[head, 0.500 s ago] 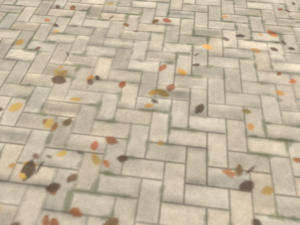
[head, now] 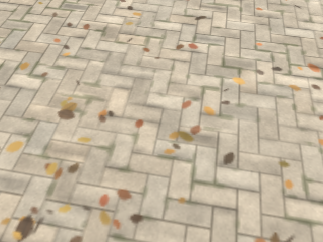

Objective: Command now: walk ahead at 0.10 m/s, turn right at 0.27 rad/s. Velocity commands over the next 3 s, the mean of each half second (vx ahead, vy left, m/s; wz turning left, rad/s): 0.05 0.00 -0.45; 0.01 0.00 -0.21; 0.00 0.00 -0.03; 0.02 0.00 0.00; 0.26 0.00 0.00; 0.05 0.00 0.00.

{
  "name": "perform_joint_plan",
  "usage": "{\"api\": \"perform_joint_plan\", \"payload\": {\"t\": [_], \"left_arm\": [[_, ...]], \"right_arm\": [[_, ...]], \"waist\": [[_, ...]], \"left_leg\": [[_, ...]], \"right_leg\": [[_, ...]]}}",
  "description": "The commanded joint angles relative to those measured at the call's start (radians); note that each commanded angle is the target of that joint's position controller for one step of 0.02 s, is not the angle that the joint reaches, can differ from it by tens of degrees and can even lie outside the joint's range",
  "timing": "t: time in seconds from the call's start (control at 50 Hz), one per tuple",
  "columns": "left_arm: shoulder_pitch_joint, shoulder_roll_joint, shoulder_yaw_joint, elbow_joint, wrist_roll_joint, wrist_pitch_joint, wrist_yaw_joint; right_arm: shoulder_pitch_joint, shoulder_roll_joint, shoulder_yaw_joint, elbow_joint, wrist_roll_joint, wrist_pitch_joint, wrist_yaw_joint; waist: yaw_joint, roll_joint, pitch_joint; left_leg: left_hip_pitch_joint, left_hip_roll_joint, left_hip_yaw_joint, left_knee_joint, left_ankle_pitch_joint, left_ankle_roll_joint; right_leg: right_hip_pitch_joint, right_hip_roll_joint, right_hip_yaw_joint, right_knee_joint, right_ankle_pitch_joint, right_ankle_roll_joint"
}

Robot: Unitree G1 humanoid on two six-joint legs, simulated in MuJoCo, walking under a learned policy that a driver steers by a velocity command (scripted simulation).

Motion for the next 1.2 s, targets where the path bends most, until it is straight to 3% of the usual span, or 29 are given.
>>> {"api": "perform_joint_plan", "payload": {"t": [0.02,0.06,0.08,0.1,0.12,0.14,0.18,0.2,0.24,0.32,0.4,0.46,0.52,0.56,0.58,0.6,0.62,0.64,0.66,0.68,0.74,0.84,0.88,0.92,0.94,0.96,1.0,1.06,1.2], "left_arm": [[0.008,0.101,0.027,-0.061,0.007,-0.016,0.004],[0.08,0.101,0.034,-0.043,0.007,-0.021,0.008],[0.151,0.112,0.04,-0.03,0.009,-0.03,0.011],[0.232,0.206,0.064,-0.03,0.014,-0.038,0.018],[0.217,0.277,0.084,-0.025,-0.007,-0.025,0.019],[0.208,0.234,0.078,-0.026,-0.038,-0.016,0.011],[0.058,0.16,0.063,-0.065,-0.017,0.009,0.013],[0.027,0.144,0.058,-0.077,-0.019,0.016,0.017],[0.029,0.153,0.062,-0.079,-0.012,0.019,0.016],[0.064,0.199,0.081,-0.077,-0.007,0.02,0.013],[0.056,0.211,0.09,-0.092,0.0,0.036,0.01],[0.037,0.218,0.097,-0.102,0.005,0.042,0.005],[-0.001,0.21,0.096,-0.109,0.004,0.048,0.0],[-0.035,0.196,0.09,-0.11,-0.007,0.054,0.002],[-0.02,0.166,0.08,-0.112,-0.013,0.052,0.006],[0.021,0.105,0.064,-0.125,-0.024,0.048,0.008],[0.0,0.17,0.08,-0.119,-0.001,0.044,0.018],[0.008,0.189,0.085,-0.108,0.009,0.042,0.017],[0.03,0.179,0.085,-0.086,0.004,0.043,0.013],[0.047,0.17,0.083,-0.071,0.004,0.047,0.01],[0.032,0.146,0.068,-0.051,0.001,0.055,0.004],[-0.041,0.108,0.035,-0.034,-0.022,0.061,0.02],[-0.021,0.111,0.031,-0.01,-0.03,0.057,0.03],[0.022,0.12,0.027,0.026,-0.021,0.043,0.041],[0.022,0.159,0.031,0.031,-0.005,0.031,0.047],[-0.014,0.209,0.037,0.036,-0.002,0.025,0.045],[-0.057,0.125,0.013,0.051,-0.012,0.014,0.029],[-0.021,0.129,0.005,0.102,-0.012,0.006,0.039],[-0.015,0.117,-0.008,0.165,-0.012,0.0,0.042]], "right_arm": [[0.04,-0.161,-0.039,-0.021,0.005,0.009,-0.023],[0.022,-0.176,-0.046,-0.024,0.009,0.019,-0.031],[0.006,-0.189,-0.052,-0.031,0.011,0.022,-0.033],[-0.018,-0.182,-0.051,-0.075,0.012,0.015,-0.033],[0.031,-0.088,-0.034,-0.104,0.02,0.029,-0.018],[0.044,-0.091,-0.027,-0.077,-0.015,0.047,-0.014],[-0.035,-0.123,-0.039,-0.09,-0.004,0.054,-0.012],[-0.055,-0.138,-0.043,-0.101,-0.011,0.058,-0.011],[-0.029,-0.118,-0.038,-0.097,-0.014,0.072,-0.005],[-0.06,-0.107,-0.033,-0.118,0.0,0.082,-0.011],[-0.108,-0.121,-0.033,-0.145,0.006,0.082,-0.016],[-0.107,-0.124,-0.031,-0.158,0.013,0.069,-0.019],[-0.037,-0.129,-0.028,-0.15,0.022,0.054,-0.024],[0.045,-0.119,-0.026,-0.131,0.02,0.042,-0.03],[0.043,-0.157,-0.034,-0.134,0.008,0.036,-0.035],[-0.003,-0.249,-0.048,-0.165,-0.012,0.036,-0.038],[-0.059,-0.278,-0.056,-0.178,-0.02,0.038,-0.027],[-0.061,-0.219,-0.041,-0.177,-0.016,0.035,-0.02],[-0.106,-0.168,-0.028,-0.178,-0.004,0.031,-0.016],[-0.131,-0.155,-0.023,-0.183,-0.001,0.029,-0.013],[-0.067,-0.147,-0.017,-0.161,0.003,0.022,-0.016],[0.009,-0.172,-0.019,-0.104,-0.002,0.029,-0.013],[0.017,-0.182,-0.024,-0.083,-0.002,0.037,-0.009],[0.011,-0.177,-0.024,-0.068,0.006,0.038,-0.008],[0.02,-0.157,-0.018,-0.073,0.009,0.029,-0.003],[0.042,-0.133,-0.015,-0.075,0.018,0.023,0.003],[-0.006,-0.134,-0.013,-0.033,0.011,0.035,-0.006],[-0.015,-0.14,-0.018,-0.002,0.008,0.043,0.0],[0.004,-0.111,-0.006,0.092,0.008,0.047,-0.002]], "waist": [[-0.009,0.119,-0.061],[0.024,0.109,-0.08],[0.072,0.069,-0.112],[0.103,-0.042,-0.179],[0.041,-0.23,-0.237],[0.034,-0.062,-0.261],[0.005,0.033,-0.075],[-0.002,0.018,-0.054],[-0.007,-0.023,-0.096],[0.02,-0.047,-0.132],[0.046,-0.078,-0.123],[0.048,-0.086,-0.125],[0.027,-0.1,-0.142],[-0.019,-0.085,-0.139],[-0.009,-0.011,-0.118],[0.027,0.217,-0.121],[0.016,0.235,-0.06],[0.036,0.163,-0.054],[0.066,0.129,-0.041],[0.075,0.145,-0.045],[0.037,0.184,-0.083],[-0.02,0.226,-0.107],[-0.011,0.231,-0.1],[0.017,0.182,-0.106],[0.003,0.125,-0.14],[-0.044,0.008,-0.122],[-0.007,-0.015,-0.067],[-0.001,-0.038,-0.047],[-0.005,0.017,-0.01]], "left_leg": [[0.072,0.34,-0.057,0.119,0.962,0.056],[0.076,0.331,-0.053,0.264,0.989,0.044],[0.02,0.295,-0.021,0.409,0.907,0.009],[-0.157,0.191,0.036,0.686,0.532,-0.043],[-0.436,-0.031,0.012,0.931,-0.374,-0.086],[-0.415,0.059,-0.129,0.988,-0.376,-0.09],[-0.479,0.105,-0.127,0.937,-0.246,-0.109],[-0.482,0.119,-0.121,0.881,-0.2,-0.121],[-0.444,0.105,-0.103,0.831,-0.151,-0.145],[-0.458,0.107,-0.107,0.678,-0.149,-0.17],[-0.451,0.104,-0.123,0.575,-0.142,-0.17],[-0.403,0.087,-0.128,0.496,-0.156,-0.157],[-0.297,0.07,-0.119,0.361,-0.165,-0.126],[-0.148,0.065,-0.1,0.122,-0.046,-0.095],[-0.094,0.144,-0.189,-0.014,-0.052,-0.071],[-0.054,0.398,-0.487,-0.125,-0.119,0.008],[-0.204,0.5,-0.587,-0.121,0.028,0.106],[-0.253,0.477,-0.538,-0.09,0.146,0.134],[-0.26,0.409,-0.432,-0.066,0.208,0.109],[-0.23,0.347,-0.348,-0.044,0.272,0.076],[-0.096,0.304,-0.26,0.017,0.513,0.071],[-0.013,0.305,-0.264,0.066,0.553,0.072],[-0.016,0.301,-0.276,0.091,0.591,0.061],[-0.086,0.29,-0.274,0.114,0.55,0.002],[-0.16,0.274,-0.263,0.116,0.438,-0.036],[-0.203,0.203,-0.201,0.088,0.27,-0.059],[-0.12,0.172,-0.176,0.04,0.151,-0.072],[-0.077,0.191,-0.179,0.051,0.221,-0.066],[-0.086,0.191,-0.179,0.026,0.161,-0.082]], "right_leg": [[0.05,0.035,-0.025,-0.047,-0.109,-0.035],[0.125,0.064,-0.033,-0.149,-0.124,-0.071],[0.238,0.045,0.012,-0.253,0.082,-0.101],[0.407,-0.13,0.255,-0.274,0.563,-0.18],[0.545,-0.346,0.551,-0.293,1.009,-0.385],[0.478,-0.336,0.516,-0.319,0.795,-0.383],[0.296,-0.216,0.394,-0.394,0.4,-0.307],[0.266,-0.169,0.361,-0.415,0.312,-0.27],[0.26,-0.115,0.32,-0.415,0.297,-0.243],[0.306,-0.099,0.363,-0.416,0.164,-0.221],[0.299,-0.091,0.443,-0.436,-0.047,-0.205],[0.292,-0.088,0.493,-0.424,-0.034,-0.196],[0.284,-0.086,0.52,-0.397,0.047,-0.172],[0.22,-0.047,0.502,-0.354,0.016,-0.117],[0.156,0.011,0.457,-0.294,-0.111,-0.063],[0.037,0.145,0.29,-0.095,-0.292,-0.005],[0.007,0.22,0.172,0.096,-0.412,0.008],[0.063,0.174,0.206,0.222,-0.388,0.011],[0.08,0.163,0.206,0.275,-0.328,0.014],[0.08,0.165,0.195,0.309,-0.285,0.024],[0.066,0.157,0.168,0.271,-0.284,0.061],[0.206,0.107,0.075,-0.071,-0.329,0.068],[0.273,0.103,0.05,-0.239,-0.241,0.049],[0.436,0.057,0.091,-0.466,0.025,0.025],[0.541,-0.022,0.174,-0.447,0.109,0.008],[0.528,-0.098,0.24,-0.362,0.292,-0.029],[0.405,-0.079,0.217,-0.367,0.183,-0.042],[0.36,-0.049,0.203,-0.402,0.111,-0.026],[0.325,-0.045,0.208,-0.434,0.004,-0.031]]}}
